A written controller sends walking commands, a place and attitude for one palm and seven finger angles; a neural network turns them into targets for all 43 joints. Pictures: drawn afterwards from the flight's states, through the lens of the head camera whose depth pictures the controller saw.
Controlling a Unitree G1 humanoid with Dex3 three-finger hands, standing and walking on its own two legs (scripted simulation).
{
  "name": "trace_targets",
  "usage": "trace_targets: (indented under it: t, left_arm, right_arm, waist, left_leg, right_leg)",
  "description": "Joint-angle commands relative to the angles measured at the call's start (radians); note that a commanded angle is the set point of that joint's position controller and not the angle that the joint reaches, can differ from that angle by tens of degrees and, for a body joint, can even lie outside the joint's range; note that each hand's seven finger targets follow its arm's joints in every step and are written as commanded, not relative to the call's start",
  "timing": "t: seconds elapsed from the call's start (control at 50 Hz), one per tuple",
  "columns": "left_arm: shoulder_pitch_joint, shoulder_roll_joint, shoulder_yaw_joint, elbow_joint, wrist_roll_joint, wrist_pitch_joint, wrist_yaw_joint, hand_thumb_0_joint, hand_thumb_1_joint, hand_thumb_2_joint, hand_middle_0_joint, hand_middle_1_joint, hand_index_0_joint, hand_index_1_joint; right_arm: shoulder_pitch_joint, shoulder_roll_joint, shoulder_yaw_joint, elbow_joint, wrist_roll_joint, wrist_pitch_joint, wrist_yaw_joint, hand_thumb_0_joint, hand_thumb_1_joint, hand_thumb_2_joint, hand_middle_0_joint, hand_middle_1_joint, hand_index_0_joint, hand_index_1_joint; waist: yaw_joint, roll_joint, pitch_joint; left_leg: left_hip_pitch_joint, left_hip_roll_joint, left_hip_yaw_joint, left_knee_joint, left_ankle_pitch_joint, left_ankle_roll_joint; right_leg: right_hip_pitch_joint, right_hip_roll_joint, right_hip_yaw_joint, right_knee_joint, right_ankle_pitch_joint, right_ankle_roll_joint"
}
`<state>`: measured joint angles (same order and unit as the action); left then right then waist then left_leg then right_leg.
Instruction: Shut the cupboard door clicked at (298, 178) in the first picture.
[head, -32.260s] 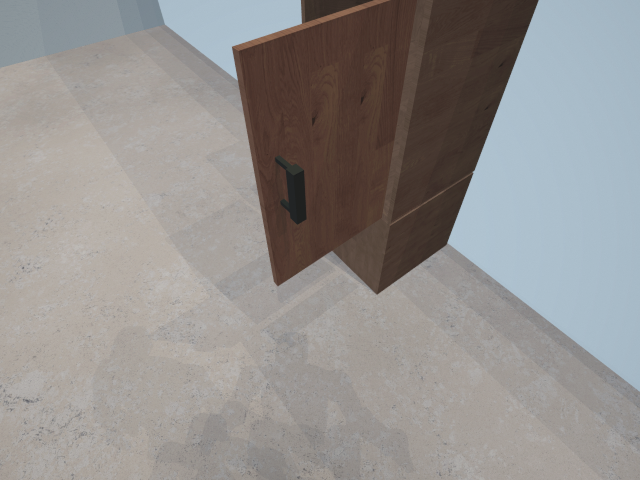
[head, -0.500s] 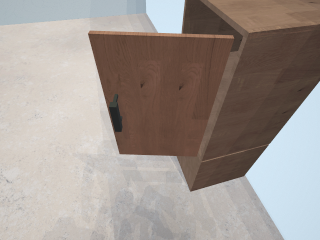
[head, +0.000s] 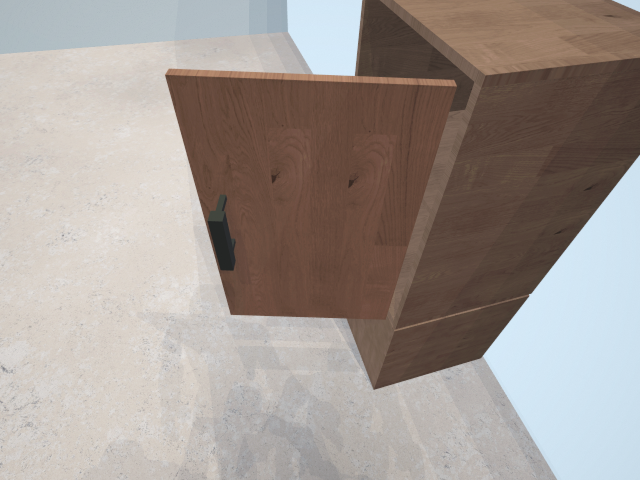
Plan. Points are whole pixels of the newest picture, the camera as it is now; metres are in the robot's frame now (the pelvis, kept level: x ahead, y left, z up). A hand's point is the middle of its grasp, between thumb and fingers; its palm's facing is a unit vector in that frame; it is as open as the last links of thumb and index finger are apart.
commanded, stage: shuffle to correct the standing spot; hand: left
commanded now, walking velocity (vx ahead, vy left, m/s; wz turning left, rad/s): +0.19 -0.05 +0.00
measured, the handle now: (225, 233) +0.50 +0.20 -0.02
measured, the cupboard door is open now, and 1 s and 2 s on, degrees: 73 73 73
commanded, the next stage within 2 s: come to a stop and stand still in 0.16 s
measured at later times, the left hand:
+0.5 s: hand out of the picture +0.02 +0.16 -0.19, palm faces +0.06 -0.99 -0.15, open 7.4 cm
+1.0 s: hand out of the picture +0.07 +0.20 -0.17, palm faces -0.02 -0.97 -0.26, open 7.4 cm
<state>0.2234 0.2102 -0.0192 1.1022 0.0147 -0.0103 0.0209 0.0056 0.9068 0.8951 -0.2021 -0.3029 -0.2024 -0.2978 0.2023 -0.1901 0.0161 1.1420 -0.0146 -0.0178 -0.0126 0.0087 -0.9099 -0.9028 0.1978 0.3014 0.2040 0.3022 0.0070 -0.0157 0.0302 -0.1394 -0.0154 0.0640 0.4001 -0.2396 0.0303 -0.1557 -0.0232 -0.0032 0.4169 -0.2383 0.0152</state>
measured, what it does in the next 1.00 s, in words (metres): stands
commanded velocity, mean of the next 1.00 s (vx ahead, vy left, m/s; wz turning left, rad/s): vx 0.00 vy -0.02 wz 0.00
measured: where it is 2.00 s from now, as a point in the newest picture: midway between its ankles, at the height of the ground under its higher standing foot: outside the picture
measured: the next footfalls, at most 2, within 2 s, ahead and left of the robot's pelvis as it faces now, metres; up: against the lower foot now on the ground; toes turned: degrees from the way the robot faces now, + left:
none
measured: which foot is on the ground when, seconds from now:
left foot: down 0.00-1.00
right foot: down 0.00-1.00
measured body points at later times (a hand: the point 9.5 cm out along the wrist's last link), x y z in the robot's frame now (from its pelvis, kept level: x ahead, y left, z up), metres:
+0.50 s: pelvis +0.06 +0.00 -0.01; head +0.08 +0.02 +0.44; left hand +0.02 +0.21 -0.18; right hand +0.06 -0.21 -0.16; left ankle -0.01 +0.09 -0.74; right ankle -0.01 -0.12 -0.73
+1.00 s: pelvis -0.01 +0.01 -0.01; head -0.01 -0.01 +0.44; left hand +0.07 +0.25 -0.15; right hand +0.05 -0.23 -0.16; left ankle -0.01 +0.09 -0.74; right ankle -0.01 -0.12 -0.74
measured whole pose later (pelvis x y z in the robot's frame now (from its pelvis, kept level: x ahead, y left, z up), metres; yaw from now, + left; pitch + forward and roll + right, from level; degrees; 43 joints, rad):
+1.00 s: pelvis -0.01 +0.01 -0.01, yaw -1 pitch -3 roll +0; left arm 0.21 0.19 -0.01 0.99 0.02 0.01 0.03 0.01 0.91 0.90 -0.20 -0.30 -0.20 -0.30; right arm 0.23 -0.19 -0.01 0.99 -0.02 0.00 -0.02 0.01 -0.92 -0.90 0.20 0.30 0.20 0.30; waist -0.01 0.03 0.03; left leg -0.18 -0.01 0.11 0.53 -0.31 0.04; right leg -0.20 -0.03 -0.01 0.55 -0.30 0.02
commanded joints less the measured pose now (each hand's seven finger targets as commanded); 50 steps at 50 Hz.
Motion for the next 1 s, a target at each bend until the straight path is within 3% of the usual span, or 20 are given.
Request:
trace_targets:
  t: [0.0, 0.08, 0.14, 0.22, 0.28, 0.3, 0.34, 0.38, 0.4, 0.42, 0.52, 0.58, 0.66, 0.68, 0.72, 0.74, 0.78, 0.82, 0.92, 0.98]
  left_arm:
    - [0.070, 0.083, 0.018, -0.024, -0.002, -0.011, 0.009, 0.000, 0.900, 0.900, -0.200, -0.300, -0.200, -0.300]
    - [0.093, 0.077, 0.029, -0.033, 0.008, 0.000, -0.003, 0.000, 0.900, 0.900, -0.200, -0.300, -0.200, -0.300]
    - [0.132, 0.066, 0.038, -0.037, 0.009, -0.007, -0.010, 0.000, 0.900, 0.900, -0.200, -0.300, -0.200, -0.300]
    - [0.195, 0.077, 0.050, -0.017, 0.005, -0.026, -0.007, 0.000, 0.900, 0.900, -0.200, -0.300, -0.200, -0.300]
    - [0.262, 0.087, 0.062, 0.008, 0.000, -0.030, 0.007, 0.000, 0.900, 0.900, -0.200, -0.300, -0.200, -0.300]
    - [0.250, 0.076, 0.060, 0.008, -0.001, -0.028, 0.013, 0.000, 0.900, 0.900, -0.200, -0.300, -0.200, -0.300]
    - [0.200, 0.043, 0.047, -0.013, -0.002, -0.023, 0.021, 0.000, 0.900, 0.900, -0.200, -0.300, -0.200, -0.300]
    - [0.152, 0.029, 0.042, -0.031, -0.014, -0.018, 0.036, 0.000, 0.900, 0.900, -0.200, -0.300, -0.200, -0.300]
    - [0.135, 0.032, 0.043, -0.037, -0.013, -0.009, 0.038, 0.000, 0.900, 0.900, -0.200, -0.300, -0.200, -0.300]
    - [0.137, 0.031, 0.046, -0.041, -0.009, -0.005, 0.036, 0.000, 0.900, 0.900, -0.200, -0.300, -0.200, -0.300]
    - [0.177, 0.037, 0.056, -0.046, -0.003, -0.002, 0.037, 0.000, 0.900, 0.900, -0.200, -0.300, -0.200, -0.300]
    - [0.151, 0.044, 0.063, -0.074, -0.002, -0.001, 0.035, 0.000, 0.900, 0.900, -0.200, -0.300, -0.200, -0.300]
    - [0.111, 0.038, 0.060, -0.096, -0.001, 0.003, 0.030, 0.000, 0.900, 0.900, -0.200, -0.300, -0.200, -0.300]
    - [0.159, 0.093, 0.063, -0.073, 0.008, -0.013, 0.064, 0.000, 0.900, 0.900, -0.200, -0.300, -0.200, -0.300]
    - [0.112, 0.120, 0.066, -0.135, 0.001, -0.032, 0.049, 0.000, 0.900, 0.900, -0.200, -0.300, -0.200, -0.300]
    - [0.081, 0.120, 0.054, -0.144, -0.004, -0.029, 0.043, 0.000, 0.900, 0.900, -0.200, -0.300, -0.200, -0.300]
    - [0.059, 0.092, 0.042, -0.149, -0.004, -0.021, 0.036, 0.000, 0.900, 0.900, -0.200, -0.300, -0.200, -0.300]
    - [0.052, 0.082, 0.037, -0.148, -0.002, -0.012, 0.034, 0.000, 0.900, 0.900, -0.200, -0.300, -0.200, -0.300]
    - [0.016, 0.095, 0.027, -0.150, 0.000, 0.001, 0.017, 0.000, 0.900, 0.900, -0.200, -0.300, -0.200, -0.300]
    - [0.021, 0.107, 0.026, -0.151, 0.002, 0.004, 0.011, 0.000, 0.900, 0.900, -0.200, -0.300, -0.200, -0.300]
  right_arm:
    - [0.052, -0.106, -0.016, -0.026, 0.000, -0.013, -0.007, 0.000, -0.900, -0.900, 0.200, 0.300, 0.200, 0.300]
    - [0.072, -0.114, -0.028, -0.031, -0.006, 0.002, 0.000, 0.000, -0.900, -0.900, 0.200, 0.300, 0.200, 0.300]
    - [0.089, -0.106, -0.033, -0.044, -0.006, -0.003, -0.001, 0.000, -0.900, -0.900, 0.200, 0.300, 0.200, 0.300]
    - [0.107, -0.064, -0.028, -0.053, -0.001, -0.026, -0.008, 0.000, -0.900, -0.900, 0.200, 0.300, 0.200, 0.300]
    - [0.108, -0.031, -0.021, -0.060, -0.001, -0.034, -0.016, 0.000, -0.900, -0.900, 0.200, 0.300, 0.200, 0.300]
    - [0.121, -0.020, -0.018, -0.051, 0.003, -0.032, -0.021, 0.000, -0.900, -0.900, 0.200, 0.300, 0.200, 0.300]
    - [0.206, -0.042, -0.021, -0.011, 0.004, -0.035, -0.033, 0.000, -0.900, -0.900, 0.200, 0.300, 0.200, 0.300]
    - [0.246, -0.076, -0.030, 0.007, 0.010, -0.030, -0.050, 0.000, -0.900, -0.900, 0.200, 0.300, 0.200, 0.300]
    - [0.219, -0.092, -0.034, 0.001, 0.012, -0.026, -0.053, 0.000, -0.900, -0.900, 0.200, 0.300, 0.200, 0.300]
    - [0.191, -0.100, -0.039, -0.011, 0.012, -0.023, -0.054, 0.000, -0.900, -0.900, 0.200, 0.300, 0.200, 0.300]
    - [0.152, -0.051, -0.054, -0.062, 0.011, -0.009, -0.057, 0.000, -0.900, -0.900, 0.200, 0.300, 0.200, 0.300]
    - [0.145, -0.055, -0.063, -0.079, 0.005, -0.006, -0.052, 0.000, -0.900, -0.900, 0.200, 0.300, 0.200, 0.300]
    - [0.116, -0.055, -0.058, -0.089, 0.001, -0.008, -0.047, 0.000, -0.900, -0.900, 0.200, 0.300, 0.200, 0.300]
    - [0.063, -0.148, -0.078, -0.161, 0.018, -0.005, -0.032, 0.000, -0.900, -0.900, 0.200, 0.300, 0.200, 0.300]
    - [0.092, -0.071, -0.063, -0.203, -0.003, -0.008, -0.011, 0.000, -0.900, -0.900, 0.200, 0.300, 0.200, 0.300]
    - [0.101, -0.060, -0.058, -0.209, 0.001, -0.007, -0.012, 0.000, -0.900, -0.900, 0.200, 0.300, 0.200, 0.300]
    - [0.119, -0.093, -0.055, -0.208, -0.004, -0.010, -0.017, 0.000, -0.900, -0.900, 0.200, 0.300, 0.200, 0.300]
    - [0.102, -0.116, -0.053, -0.213, -0.004, -0.013, -0.021, 0.000, -0.900, -0.900, 0.200, 0.300, 0.200, 0.300]
    - [0.046, -0.109, -0.040, -0.219, -0.003, -0.002, -0.010, 0.000, -0.900, -0.900, 0.200, 0.300, 0.200, 0.300]
    - [0.055, -0.115, -0.039, -0.207, -0.006, 0.003, 0.001, 0.000, -0.900, -0.900, 0.200, 0.300, 0.200, 0.300]
  waist:
    - [-0.002, 0.004, -0.006]
    - [-0.001, 0.029, 0.112]
    - [0.006, 0.027, 0.123]
    - [0.015, -0.083, 0.069]
    - [0.019, -0.146, 0.025]
    - [0.006, -0.124, 0.020]
    - [-0.032, 0.042, -0.010]
    - [-0.034, 0.190, -0.044]
    - [-0.021, 0.186, 0.000]
    - [-0.009, 0.166, 0.045]
    - [-0.004, 0.006, -0.014]
    - [-0.009, -0.003, -0.090]
    - [-0.002, 0.016, -0.054]
    - [0.003, -0.005, -0.071]
    - [-0.010, 0.090, -0.163]
    - [-0.029, 0.084, -0.163]
    - [-0.025, 0.077, -0.129]
    - [-0.010, 0.055, -0.080]
    - [-0.007, 0.004, 0.096]
    - [-0.012, -0.008, 0.115]
  left_leg:
    - [-0.018, 0.117, -0.099, -0.081, 0.040, -0.002]
    - [-0.120, 0.122, -0.135, -0.117, -0.304, 0.019]
    - [-0.150, 0.123, -0.141, -0.087, -0.305, 0.034]
    - [-0.163, 0.072, -0.037, 0.101, -0.053, 0.022]
    - [-0.208, 0.035, 0.025, 0.221, -0.023, -0.008]
    - [-0.164, 0.045, 0.016, 0.177, 0.015, -0.014]
    - [0.032, 0.105, -0.027, 0.105, 0.506, -0.003]
    - [0.163, 0.194, -0.083, 0.097, 1.049, 0.037]
    - [0.173, 0.227, -0.112, 0.070, 1.132, 0.057]
    - [0.173, 0.236, -0.116, 0.068, 1.157, 0.068]
    - [0.070, 0.142, -0.057, 0.088, 0.752, 0.015]
    - [0.080, 0.140, -0.048, 0.087, 0.653, 0.012]
    - [0.050, 0.148, -0.063, 0.047, 0.556, 0.019]
    - [0.042, 0.167, -0.018, 0.246, 0.722, -0.025]
    - [-0.074, 0.100, -0.034, 0.182, 0.307, -0.018]
    - [-0.035, 0.100, -0.051, 0.132, 0.298, -0.013]
    - [0.015, 0.143, -0.088, 0.111, 0.542, 0.013]
    - [0.014, 0.168, -0.107, 0.096, 0.626, 0.032]
    - [-0.115, 0.125, -0.106, -0.035, 0.043, 0.023]
    - [-0.139, 0.106, -0.106, -0.087, -0.173, 0.017]
  right_leg:
    - [-0.010, -0.079, 0.063, -0.050, 0.039, -0.038]
    - [-0.108, -0.051, 0.060, -0.027, -0.239, -0.057]
    - [-0.106, -0.048, 0.071, -0.005, -0.231, -0.073]
    - [0.000, -0.100, 0.132, -0.005, 0.007, -0.107]
    - [0.097, -0.182, 0.201, 0.014, 0.405, -0.152]
    - [0.087, -0.175, 0.173, 0.046, 0.551, -0.148]
    - [0.000, -0.085, 0.043, 0.188, 0.689, -0.081]
    - [-0.068, -0.040, -0.016, 0.200, 0.307, -0.031]
    - [-0.107, -0.022, -0.022, 0.172, 0.038, -0.025]
    - [-0.127, -0.018, -0.027, 0.129, -0.029, -0.023]
    - [0.012, -0.088, 0.019, 0.102, 0.580, -0.034]
    - [0.020, -0.099, 0.023, 0.132, 0.599, -0.037]
    - [0.001, -0.084, 0.035, 0.093, 0.440, -0.038]
    - [-0.054, -0.095, 0.024, 0.066, 0.652, -0.013]
    - [0.086, -0.170, 0.093, 0.150, 0.740, -0.091]
    - [0.050, -0.150, 0.072, 0.169, 0.655, -0.091]
    - [-0.004, -0.085, 0.017, 0.179, 0.437, -0.065]
    - [-0.027, -0.055, -0.003, 0.155, 0.265, -0.054]
    - [-0.100, -0.062, 0.055, 0.024, 0.023, -0.055]
    - [-0.142, -0.060, 0.082, -0.032, -0.170, -0.057]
